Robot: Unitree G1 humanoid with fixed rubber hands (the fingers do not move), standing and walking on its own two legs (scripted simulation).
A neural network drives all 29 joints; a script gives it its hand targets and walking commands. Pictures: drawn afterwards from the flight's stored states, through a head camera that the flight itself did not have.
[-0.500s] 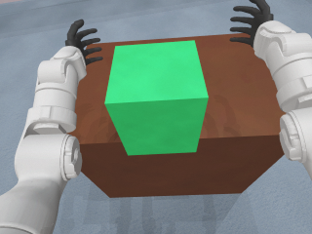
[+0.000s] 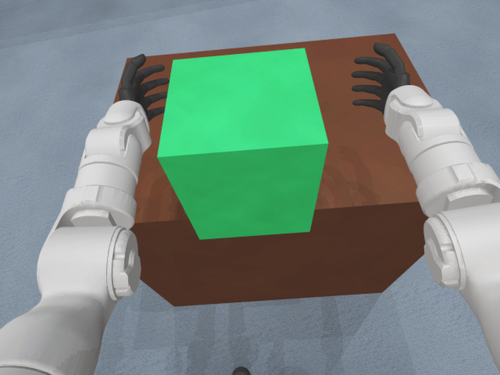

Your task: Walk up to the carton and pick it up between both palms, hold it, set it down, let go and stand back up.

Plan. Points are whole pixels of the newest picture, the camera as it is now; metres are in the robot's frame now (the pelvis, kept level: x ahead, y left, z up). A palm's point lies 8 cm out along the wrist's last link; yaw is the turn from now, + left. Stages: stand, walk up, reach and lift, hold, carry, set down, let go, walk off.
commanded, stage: reach and lift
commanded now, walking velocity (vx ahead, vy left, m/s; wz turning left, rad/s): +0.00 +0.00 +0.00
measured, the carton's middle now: (247, 153) +0.46 +0.06 +0.05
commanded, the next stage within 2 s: none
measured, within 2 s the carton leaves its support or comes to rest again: leaves its support in 1.92 s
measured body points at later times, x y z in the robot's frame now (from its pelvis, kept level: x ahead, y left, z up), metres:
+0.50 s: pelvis +0.02 +0.01 +0.00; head +0.08 -0.02 +0.44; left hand +0.48 +0.21 +0.13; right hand +0.51 -0.16 +0.12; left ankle +0.04 +0.13 -0.75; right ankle -0.04 -0.08 -0.75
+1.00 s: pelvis +0.00 +0.01 +0.00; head +0.07 +0.00 +0.44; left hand +0.47 +0.20 +0.12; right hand +0.50 -0.10 +0.12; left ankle +0.04 +0.13 -0.75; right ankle -0.04 -0.08 -0.75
